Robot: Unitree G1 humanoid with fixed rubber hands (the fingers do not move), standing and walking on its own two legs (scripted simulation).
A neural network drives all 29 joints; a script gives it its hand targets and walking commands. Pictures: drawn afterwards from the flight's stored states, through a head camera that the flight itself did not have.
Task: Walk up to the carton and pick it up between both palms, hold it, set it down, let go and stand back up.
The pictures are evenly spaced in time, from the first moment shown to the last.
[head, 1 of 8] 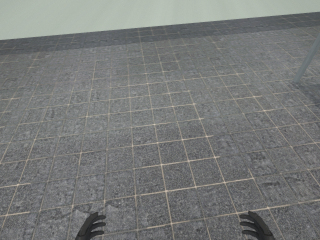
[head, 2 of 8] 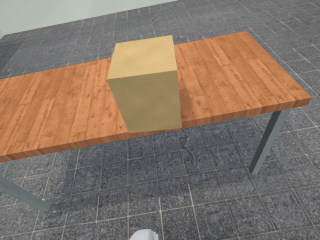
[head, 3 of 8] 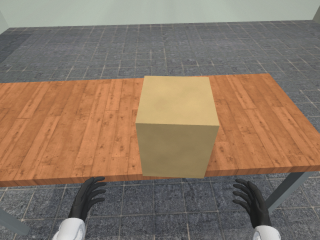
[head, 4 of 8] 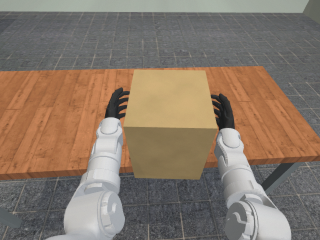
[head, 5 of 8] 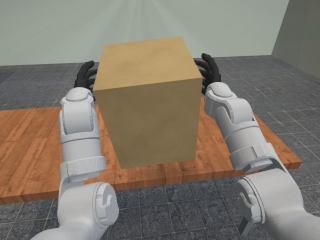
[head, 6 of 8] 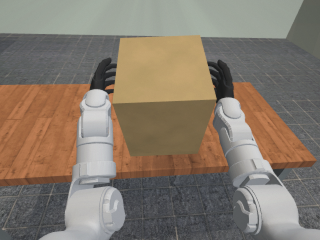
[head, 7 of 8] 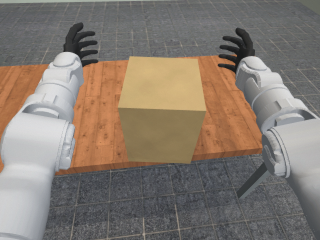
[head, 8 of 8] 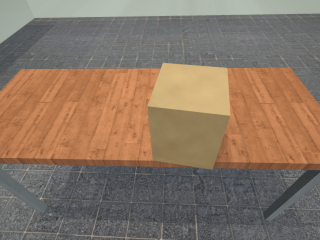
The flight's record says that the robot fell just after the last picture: no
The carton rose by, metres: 0.23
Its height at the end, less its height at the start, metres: +0.00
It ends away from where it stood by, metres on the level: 0.00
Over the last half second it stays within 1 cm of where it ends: yes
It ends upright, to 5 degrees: yes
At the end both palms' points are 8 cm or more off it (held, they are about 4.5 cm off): yes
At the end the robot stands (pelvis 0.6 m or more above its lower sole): yes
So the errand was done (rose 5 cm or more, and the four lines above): yes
